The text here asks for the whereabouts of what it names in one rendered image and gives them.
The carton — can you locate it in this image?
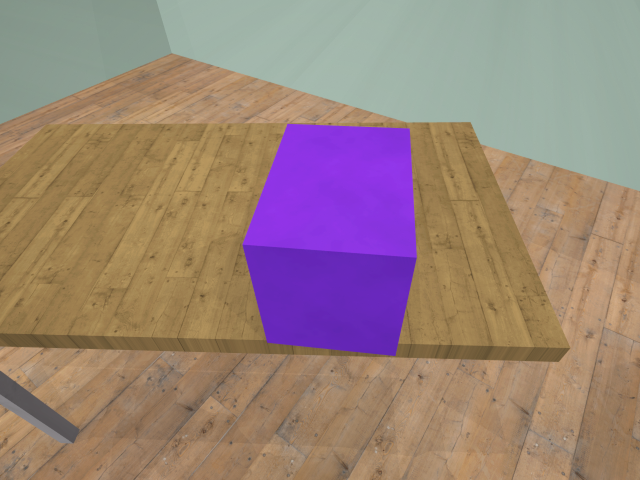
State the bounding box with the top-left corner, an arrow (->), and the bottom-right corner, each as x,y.
242,124 -> 417,356

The table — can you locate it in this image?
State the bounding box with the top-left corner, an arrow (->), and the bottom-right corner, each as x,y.
0,122 -> 570,444

